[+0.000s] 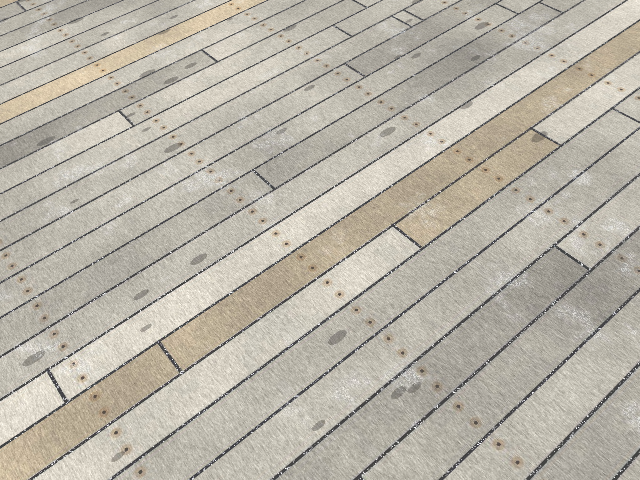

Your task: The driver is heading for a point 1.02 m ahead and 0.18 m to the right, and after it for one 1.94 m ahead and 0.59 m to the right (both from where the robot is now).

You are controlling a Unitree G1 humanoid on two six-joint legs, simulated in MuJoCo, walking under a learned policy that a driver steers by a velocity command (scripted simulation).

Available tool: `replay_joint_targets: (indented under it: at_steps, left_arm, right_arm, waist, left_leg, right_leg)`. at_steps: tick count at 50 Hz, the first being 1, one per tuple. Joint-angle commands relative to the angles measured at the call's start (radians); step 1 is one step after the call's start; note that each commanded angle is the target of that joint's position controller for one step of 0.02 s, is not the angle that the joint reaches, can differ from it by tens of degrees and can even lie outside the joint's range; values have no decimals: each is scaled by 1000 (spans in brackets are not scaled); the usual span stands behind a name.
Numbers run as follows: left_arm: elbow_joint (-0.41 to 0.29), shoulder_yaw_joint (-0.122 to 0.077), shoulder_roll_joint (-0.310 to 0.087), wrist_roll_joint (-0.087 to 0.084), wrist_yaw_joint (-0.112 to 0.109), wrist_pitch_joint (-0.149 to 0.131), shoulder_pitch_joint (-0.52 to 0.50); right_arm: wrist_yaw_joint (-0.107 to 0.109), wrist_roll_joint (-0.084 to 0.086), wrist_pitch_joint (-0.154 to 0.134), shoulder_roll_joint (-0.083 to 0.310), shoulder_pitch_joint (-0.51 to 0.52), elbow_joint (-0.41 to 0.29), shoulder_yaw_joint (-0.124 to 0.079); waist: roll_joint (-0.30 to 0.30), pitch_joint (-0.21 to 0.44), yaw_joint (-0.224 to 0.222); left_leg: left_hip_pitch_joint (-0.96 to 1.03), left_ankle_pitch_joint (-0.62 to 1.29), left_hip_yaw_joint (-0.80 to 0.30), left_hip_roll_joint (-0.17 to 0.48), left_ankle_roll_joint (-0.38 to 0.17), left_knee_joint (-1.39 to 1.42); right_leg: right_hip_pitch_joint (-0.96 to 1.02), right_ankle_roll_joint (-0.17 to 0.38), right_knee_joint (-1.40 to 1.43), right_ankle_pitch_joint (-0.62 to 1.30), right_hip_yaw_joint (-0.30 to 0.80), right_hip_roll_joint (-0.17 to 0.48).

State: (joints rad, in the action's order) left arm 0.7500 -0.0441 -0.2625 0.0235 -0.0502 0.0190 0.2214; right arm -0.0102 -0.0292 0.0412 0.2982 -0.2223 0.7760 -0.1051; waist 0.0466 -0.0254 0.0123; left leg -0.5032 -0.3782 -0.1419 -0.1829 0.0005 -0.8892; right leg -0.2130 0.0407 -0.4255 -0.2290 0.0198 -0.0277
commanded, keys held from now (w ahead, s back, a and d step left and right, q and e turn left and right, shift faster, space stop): no key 0.46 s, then w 0.54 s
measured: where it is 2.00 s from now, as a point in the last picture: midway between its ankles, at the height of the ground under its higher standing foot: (318, 396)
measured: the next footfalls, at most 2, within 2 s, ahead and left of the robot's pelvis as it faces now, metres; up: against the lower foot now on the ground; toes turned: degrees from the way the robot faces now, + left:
left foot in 0.30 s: +0.00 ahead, +0.12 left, +0.00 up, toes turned +1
left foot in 1.22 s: +0.42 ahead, +0.10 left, +0.00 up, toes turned +7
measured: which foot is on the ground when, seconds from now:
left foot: up 0.00-0.28, down 0.30-0.72, up 0.74-1.00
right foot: down 0.00-1.00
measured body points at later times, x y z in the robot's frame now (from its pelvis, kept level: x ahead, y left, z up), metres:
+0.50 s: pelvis -0.01 +0.02 +0.00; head +0.00 +0.03 +0.45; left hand +0.03 +0.28 -0.14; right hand +0.14 -0.21 -0.12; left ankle -0.04 +0.12 -0.74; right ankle +0.00 -0.10 -0.74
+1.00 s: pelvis +0.13 -0.01 +0.00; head +0.15 -0.03 +0.45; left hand +0.05 +0.23 -0.13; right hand +0.27 -0.25 -0.14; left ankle +0.19 +0.13 -0.68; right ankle +0.04 -0.09 -0.74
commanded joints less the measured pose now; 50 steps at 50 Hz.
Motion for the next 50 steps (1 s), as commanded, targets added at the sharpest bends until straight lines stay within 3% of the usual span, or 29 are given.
replay_joint_targets:
  at_steps: [1, 6, 12, 14, 15, 16, 17, 18, 19, 21, 23, 25, 27, 28, 30, 32, 34, 35, 36, 37, 38, 39, 40, 41, 42, 43, 46, 50]
  left_arm:
    - [-104, -19, -106, 2, 8, -23, -112]
    - [-54, -29, -132, -2, 15, -29, 49]
    - [-21, -36, -165, 1, 37, -14, 52]
    - [-5, -32, -156, -11, 39, -9, 43]
    - [-8, -24, -125, -13, 41, -14, 65]
    - [-39, -6, -58, -15, 49, -24, 90]
    - [-13, 4, -47, -15, 38, -11, 66]
    - [-2, 2, -62, -10, 33, -3, 55]
    - [9, -1, -76, -7, 35, -3, 35]
    - [24, -10, -112, -4, 44, -8, 34]
    - [61, -5, -99, -8, 46, -15, 60]
    - [86, -3, -85, -1, 45, -15, 65]
    - [79, -6, -81, 13, 52, -11, 32]
    - [67, -5, -72, 17, 57, -11, 11]
    - [48, -6, -69, 12, 63, -22, -15]
    - [46, -11, -79, 5, 70, -42, -1]
    - [72, -12, -66, 0, 72, -59, 65]
    - [106, -13, -54, -1, 70, -65, 144]
    - [146, -22, -74, 2, 63, -70, 238]
    - [168, -37, -138, 14, 51, -80, 348]
    - [183, -59, -234, 5, 54, -79, 413]
    - [175, -46, -182, 6, 55, -73, 336]
    - [145, -34, -142, 3, 59, -77, 244]
    - [130, -28, -121, 2, 60, -85, 192]
    - [131, -22, -109, -2, 58, -94, 182]
    - [141, -17, -95, -3, 57, -102, 191]
    - [194, -7, -76, -12, 59, -113, 280]
    - [232, 4, -62, -11, 54, -111, 328]
  right_arm:
    - [-15, -4, 4, 94, -94, -21, -22]
    - [-12, 12, 18, 55, 20, -52, 9]
    - [4, 34, 19, 35, 37, -41, 43]
    - [15, 24, 2, 28, -11, -14, 53]
    - [22, 6, -13, 69, -15, -13, 51]
    - [28, -2, -23, 155, 8, -22, 40]
    - [29, 17, -29, 89, 39, -8, 59]
    - [27, 16, -36, 51, 88, -15, 73]
    - [28, 14, -39, 44, 109, -11, 77]
    - [38, 17, -42, 64, 80, 15, 76]
    - [40, 22, -44, 65, 50, 45, 76]
    - [39, 23, -39, 79, 11, 78, 69]
    - [32, 12, -25, 121, -29, 94, 50]
    - [28, 10, -22, 135, -44, 97, 43]
    - [21, 8, -31, 126, -52, 103, 39]
    - [18, 8, -50, 118, -28, 102, 36]
    - [13, 18, -64, 115, 28, 96, 33]
    - [11, 25, -67, 112, 62, 91, 32]
    - [12, 21, -71, 86, 75, 87, 37]
    - [9, 12, -80, 18, 105, 65, 57]
    - [5, 12, -87, 8, 120, 29, 61]
    - [3, -7, -87, 74, 105, 42, 46]
    - [-10, -2, -91, 66, 71, 64, 46]
    - [-21, 4, -95, 56, 36, 88, 50]
    - [-27, -1, -96, 51, 31, 98, 50]
    - [-31, -10, -92, 45, 29, 108, 54]
    - [-36, -12, -80, 25, 79, 97, 61]
    - [-36, -8, -75, 3, 237, 39, 76]
  waist:
    - [-182, 28, 51]
    - [-191, 43, -38]
    - [-256, 61, -44]
    - [-202, 60, 1]
    - [-136, 99, -13]
    - [76, 116, -58]
    - [107, 94, -34]
    - [97, 55, -49]
    - [95, 34, -43]
    - [108, 14, -32]
    - [36, 2, -29]
    - [23, 7, -15]
    - [77, -79, 13]
    - [99, -130, 25]
    - [111, -160, 28]
    - [87, -127, 5]
    - [63, -87, -47]
    - [43, -67, -91]
    - [-12, -46, -127]
    - [-188, -23, -173]
    - [-348, -41, -174]
    - [-189, -108, -109]
    - [-120, -132, -55]
    - [-104, -119, -27]
    - [-103, -100, -18]
    - [-109, -81, -21]
    - [-121, -61, -33]
    - [-127, -97, -61]
  left_leg:
    - [-22, -19, 20, 40, 24, -303]
    - [-59, -58, 27, 67, 60, -104]
    - [223, -57, 149, 102, 22, 314]
    - [394, 232, 134, 133, -8, 619]
    - [533, 313, 20, 228, -30, 653]
    - [603, 615, -187, 426, -97, 592]
    - [440, 679, -153, 466, -173, 557]
    - [401, 589, -121, 416, -157, 561]
    - [375, 479, -90, 363, -119, 566]
    - [346, 381, -60, 299, -75, 581]
    - [367, 355, -43, 281, -68, 580]
    - [377, 52, -60, 266, -98, 603]
    - [335, -343, -176, 325, -167, 687]
    - [317, -437, -247, 375, -204, 734]
    - [305, -415, -328, 438, -250, 780]
    - [345, -283, -299, 442, -255, 774]
    - [284, -165, -184, 383, -219, 729]
    - [193, -152, -120, 340, -194, 672]
    - [76, -151, -68, 288, -167, 568]
    - [-58, -122, 55, 194, -122, 298]
    - [-226, -172, 163, 93, -102, 65]
    - [-236, -125, 80, 159, -116, -79]
    - [-222, -27, 65, 196, -121, -118]
    - [-195, 44, 76, 222, -113, -121]
    - [-181, 100, 95, 239, -102, -120]
    - [-171, 147, 116, 244, -88, -127]
    - [-221, 210, 167, 251, -57, -138]
    - [-249, 264, 222, 238, -23, -1]
  right_leg:
    - [0, 145, 138, 327, 155, 226]
    - [210, 173, 66, 551, 139, 245]
    - [147, 164, 8, 619, 124, 238]
    - [70, 100, -38, 557, 108, 219]
    - [-21, 45, -58, 407, 97, 201]
    - [-143, -8, -112, 75, 7, 101]
    - [-27, -19, -43, -159, -15, 81]
    - [10, -22, -11, -107, -10, 78]
    - [35, -25, 27, -17, -5, 75]
    - [71, -32, 50, 111, 7, 92]
    - [64, -32, 65, 138, 13, 102]
    - [38, -26, 16, -43, -32, 58]
    - [-111, -11, -111, -216, -90, 9]
    - [-177, -1, -162, -238, -102, 4]
    - [-238, 22, -256, -226, -66, 40]
    - [-237, 41, -262, -224, -41, 61]
    - [-62, 52, -129, -126, -72, 40]
    - [104, 53, -29, -53, -103, 11]
    - [276, 50, 18, -66, -70, 7]
    - [393, 75, 173, -275, 198, 195]
    - [396, 167, 340, -538, 607, 406]
    - [295, 196, 343, -576, 613, 422]
    - [238, 179, 336, -513, 524, 376]
    - [224, 152, 342, -396, 427, 326]
    - [234, 135, 346, -268, 347, 292]
    - [245, 122, 340, -126, 270, 257]
    - [293, 120, 301, 234, 146, 226]
    - [269, 129, 299, 430, 67, 199]
Keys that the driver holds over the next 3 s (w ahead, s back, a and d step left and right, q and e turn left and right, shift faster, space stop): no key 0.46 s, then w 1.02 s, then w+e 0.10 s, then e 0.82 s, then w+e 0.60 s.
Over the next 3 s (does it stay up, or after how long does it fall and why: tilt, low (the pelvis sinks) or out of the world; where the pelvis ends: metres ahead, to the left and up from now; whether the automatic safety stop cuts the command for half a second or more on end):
stays up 0.76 -0.06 -0.03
